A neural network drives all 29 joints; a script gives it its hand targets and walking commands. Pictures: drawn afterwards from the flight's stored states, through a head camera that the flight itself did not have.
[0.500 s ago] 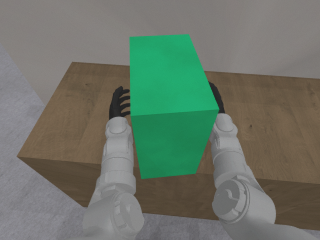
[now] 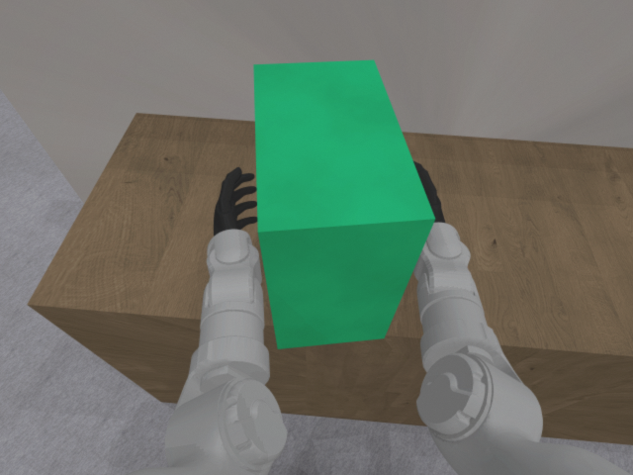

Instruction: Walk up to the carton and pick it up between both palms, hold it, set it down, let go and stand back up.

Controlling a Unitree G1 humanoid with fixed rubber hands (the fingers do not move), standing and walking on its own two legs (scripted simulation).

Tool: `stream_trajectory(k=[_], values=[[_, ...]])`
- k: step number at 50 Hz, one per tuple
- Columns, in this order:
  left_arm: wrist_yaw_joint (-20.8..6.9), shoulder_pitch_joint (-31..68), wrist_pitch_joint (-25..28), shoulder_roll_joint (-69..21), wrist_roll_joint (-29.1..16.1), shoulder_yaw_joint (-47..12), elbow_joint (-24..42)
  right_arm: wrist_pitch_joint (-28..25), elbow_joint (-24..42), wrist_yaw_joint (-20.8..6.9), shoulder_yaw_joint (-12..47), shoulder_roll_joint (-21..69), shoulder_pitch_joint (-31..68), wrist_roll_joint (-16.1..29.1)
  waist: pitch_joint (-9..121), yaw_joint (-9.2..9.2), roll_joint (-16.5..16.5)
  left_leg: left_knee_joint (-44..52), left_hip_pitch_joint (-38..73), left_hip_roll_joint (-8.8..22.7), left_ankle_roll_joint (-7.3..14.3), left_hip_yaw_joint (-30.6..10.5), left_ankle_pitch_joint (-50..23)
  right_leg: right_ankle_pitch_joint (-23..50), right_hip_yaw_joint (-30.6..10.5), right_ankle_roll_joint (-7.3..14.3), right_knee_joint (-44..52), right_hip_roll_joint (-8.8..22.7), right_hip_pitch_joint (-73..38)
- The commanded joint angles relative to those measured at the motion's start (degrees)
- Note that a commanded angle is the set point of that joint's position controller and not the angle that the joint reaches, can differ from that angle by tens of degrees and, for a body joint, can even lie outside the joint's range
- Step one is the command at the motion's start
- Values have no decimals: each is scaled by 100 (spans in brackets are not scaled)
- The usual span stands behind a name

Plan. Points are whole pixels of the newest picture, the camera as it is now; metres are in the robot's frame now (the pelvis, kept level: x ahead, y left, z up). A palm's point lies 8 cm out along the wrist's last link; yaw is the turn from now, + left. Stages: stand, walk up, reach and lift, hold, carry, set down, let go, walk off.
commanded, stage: set down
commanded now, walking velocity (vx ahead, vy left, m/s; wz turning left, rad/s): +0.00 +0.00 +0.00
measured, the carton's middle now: (323, 211) +0.45 +0.03 +0.05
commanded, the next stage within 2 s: none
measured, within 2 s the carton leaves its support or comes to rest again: neither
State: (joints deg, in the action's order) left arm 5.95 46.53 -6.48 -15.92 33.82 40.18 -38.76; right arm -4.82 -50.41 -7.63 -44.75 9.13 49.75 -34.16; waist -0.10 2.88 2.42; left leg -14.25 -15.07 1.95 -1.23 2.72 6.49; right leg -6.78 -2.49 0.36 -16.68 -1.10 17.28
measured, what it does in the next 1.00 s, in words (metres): stands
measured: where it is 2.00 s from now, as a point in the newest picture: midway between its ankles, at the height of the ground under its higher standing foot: outside the picture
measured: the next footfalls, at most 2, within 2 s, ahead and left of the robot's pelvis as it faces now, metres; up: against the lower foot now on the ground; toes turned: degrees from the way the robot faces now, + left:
none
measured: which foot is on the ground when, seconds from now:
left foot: down 0.00-1.00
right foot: down 0.00-1.00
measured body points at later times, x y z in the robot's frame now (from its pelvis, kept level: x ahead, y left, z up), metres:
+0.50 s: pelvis +0.00 -0.01 -0.02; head +0.09 +0.00 +0.43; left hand +0.45 +0.16 +0.05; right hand +0.50 -0.11 +0.07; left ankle +0.00 +0.14 -0.75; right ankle +0.01 -0.11 -0.75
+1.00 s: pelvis -0.02 -0.02 -0.02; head +0.05 -0.02 +0.43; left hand +0.39 +0.16 +0.03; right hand +0.44 -0.14 +0.04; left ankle +0.00 +0.13 -0.75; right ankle +0.01 -0.11 -0.75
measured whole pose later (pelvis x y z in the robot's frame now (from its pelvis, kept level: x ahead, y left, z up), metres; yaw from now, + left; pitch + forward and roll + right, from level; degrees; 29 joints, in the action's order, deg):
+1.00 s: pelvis -0.02 -0.02 -0.02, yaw +0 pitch +16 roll +0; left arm 12.1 46.9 8.5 0.8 -0.5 9.5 -64.0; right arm -9.4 -71.6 2.2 2.6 -12.5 52.1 12.7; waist 8.7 6.1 0.3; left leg -25.7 -32.7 4.3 -2.9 1.1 8.8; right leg -7.3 -0.9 1.8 -24.3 -3.3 32.9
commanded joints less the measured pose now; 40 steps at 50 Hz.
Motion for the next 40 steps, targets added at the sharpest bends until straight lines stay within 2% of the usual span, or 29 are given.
stream_trajectory(k=[1, 3, 5, 6, 7, 8, 9, 10, 11, 12, 13, 14, 16, 17, 19, 20, 22, 24, 26, 27, 29, 30, 32, 34, 35, 36, 38, 39, 40], values=[[-77, 2549, 168, -887, -54, -981, 33, -47, -90, -196, 886, 886, 2333, 32, 2916, 104, -78, -196, 1255, -128, 200, 686, -1117, 873, 839, -265, 54, -70, -633], [111, 2557, 255, -407, -311, -1113, 52, -128, -69, -47, 925, 190, 2492, 230, 3005, 102, -189, -293, 1270, -76, 94, 556, -1319, 887, 831, -244, 34, -94, -587], [292, 2796, 381, 129, -539, -1069, -36, -108, -42, 115, 949, -224, 2563, 365, 3098, 117, 58, -297, 1182, -95, 155, 602, -1038, 773, 786, -309, 60, -81, -439], [455, 2755, 494, 713, -686, -1074, -66, -155, -121, 217, 1202, -789, 2624, 735, 3443, 228, -30, -327, 911, -90, 177, 629, -934, 972, 683, -277, -72, -60, -642], [557, 2984, 563, 579, -923, -1456, 55, -194, -40, 333, 1311, -751, 2783, 822, 3656, 134, -146, -383, 814, -101, 124, 550, -1041, 1237, 711, -283, -122, -80, -733], [662, 3265, 651, 948, -1219, -1523, 28, -203, -80, 402, 1558, -1092, 3181, 1153, 4125, 263, -110, -555, 635, -90, 133, 638, -1016, 1272, 628, -266, -264, -68, -728], [670, 3323, 695, 757, -1363, -1777, -237, -240, -215, 511, 1621, -967, 3319, 1256, 4184, 174, -113, -612, 485, -76, 118, 560, -1137, 1468, 608, -228, -274, -35, -806], [830, 3776, 744, 1337, -1715, -1966, -363, -170, -526, 610, 1721, -1675, 3463, 1627, 4439, 112, -88, -695, 352, -63, 76, 548, -912, 1261, 538, -171, -398, -125, -592], [872, 3485, 719, 1217, -1834, -2123, -655, -121, -556, 609, 2040, -1409, 3475, 1847, 4417, 302, -173, -805, 256, -59, 106, 518, -877, 1231, 553, -161, -412, -105, -583], [902, 3490, 737, 1420, -1963, -2224, -1013, -43, -734, 692, 2222, -1594, 3537, 2167, 4301, 314, -92, -840, 79, -59, 92, 500, -762, 1205, 466, -155, -446, -93, -510], [958, 3367, 807, 1619, -2173, -2271, -1247, -8, -730, 778, 2429, -1842, 3474, 2397, 4481, 335, 148, -954, 4, -23, 81, 458, -914, 1416, 422, -179, -585, -123, -573], [1011, 3416, 924, 1430, -2333, -2543, -1175, -149, -934, 821, 2548, -2034, 3552, 2547, 4811, 310, -131, -1127, 213, 21, -119, 353, -1553, 1850, 503, -100, -656, -192, -518], [978, 3602, 943, 1458, -2555, -2703, -1660, -130, -1343, 915, 2874, -2168, 3659, 2960, 4733, 298, 61, -1351, 35, 50, -153, 373, -1613, 1877, 550, -94, -720, -193, -257], [986, 3797, 1000, 1984, -2767, -2701, -1875, -53, -1387, 926, 3047, -2572, 3876, 3260, 4975, 420, 142, -1389, -243, 30, -110, 397, -1374, 1773, 439, -114, -831, -189, -349], [921, 3572, 1052, 2006, -2802, -2707, -2349, -109, -1783, 1068, 3179, -2584, 3764, 3490, 4669, 301, 207, -1389, -493, -10, -168, 398, -1423, 2045, 377, -105, -820, -165, -586], [903, 3661, 1127, 1812, -2871, -2899, -2003, -207, -1833, 1063, 3302, -2554, 3712, 3590, 4871, 228, -161, -1494, -200, 8, -307, 292, -1958, 2415, 486, -53, -864, -204, -522], [920, 3674, 1200, 1817, -2972, -2980, -1727, -394, -1572, 1037, 3412, -2792, 3879, 3784, 5585, 288, -175, -1803, 340, 108, -450, 173, -3000, 2686, 574, -71, -846, -260, -177], [802, 3652, 1228, 1988, -2903, -2738, -2211, -325, -1851, 1051, 3419, -2832, 3788, 3733, 4994, 233, -29, -1728, 94, 49, -377, 200, -2698, 2669, 514, -78, -814, -214, -164], [787, 3730, 1368, 1959, -2920, -2901, -1832, -533, -1971, 1031, 3522, -2992, 3801, 3877, 5514, 157, -246, -1816, 401, 103, -476, 156, -3263, 2944, 564, -121, -842, -232, -110], [769, 3533, 1359, 2036, -2825, -2813, -2121, -482, -2098, 960, 3497, -3032, 3658, 3929, 5134, 216, -338, -1793, 448, 107, -475, 146, -3182, 2559, 599, -73, -797, -228, 99], [806, 3636, 1533, 2050, -2992, -2919, -1483, -693, -1637, 951, 3681, -3036, 3729, 4037, 5916, 233, -315, -1832, 434, 76, -487, 122, -3418, 3108, 514, -117, -886, -199, -220], [778, 3658, 1529, 1944, -2981, -3007, -1692, -711, -1908, 905, 3711, -3029, 3745, 4079, 5700, 192, -343, -1833, 276, 54, -468, 121, -3296, 3087, 522, -117, -894, -216, -139], [755, 3706, 1592, 2132, -3086, -2904, -1594, -660, -1518, 900, 3827, -3092, 3785, 4147, 5870, 296, -73, -1652, -112, 40, -346, 225, -2599, 3024, 415, -182, -974, -163, -554], [698, 3316, 1570, 2239, -3038, -2850, -2172, -605, -1906, 892, 4075, -3047, 3606, 4294, 5274, 324, 134, -1470, -604, -25, -245, 306, -2136, 3358, 355, -252, -1029, -91, -931], [681, 3174, 1679, 2147, -3169, -3056, -1457, -777, -1602, 910, 4353, -2925, 3359, 4384, 5682, 368, 5, -1571, -358, -56, -283, 231, -2616, 3769, 337, -261, -1066, -117, -1258], [641, 3123, 1663, 2134, -3070, -2894, -1888, -740, -1933, 906, 4481, -2921, 3350, 4576, 5154, 402, -26, -1429, -712, -84, -259, 321, -2212, 3658, 310, -298, -1120, -71, -1309], [622, 3028, 1787, 2212, -3228, -2910, -1481, -879, -1317, 926, 4434, -2886, 3308, 4515, 5632, 345, 370, -1462, -640, -15, -181, 275, -2344, 3763, 324, -388, -1197, -105, -1479], [575, 3037, 1773, 2319, -3202, -2796, -2063, -836, -1492, 946, 4590, -2878, 3540, 4559, 5189, 482, 581, -1341, -1095, -82, -111, 323, -1734, 3575, 257, -440, -1174, -38, -1501], [563, 3068, 1859, 2245, -3316, -2944, -1806, -903, -1244, 977, 4605, -2846, 3530, 4602, 5407, 325, 509, -1250, -1058, -74, -131, 263, -1792, 3885, 254, -437, -1225, -28, -1695]])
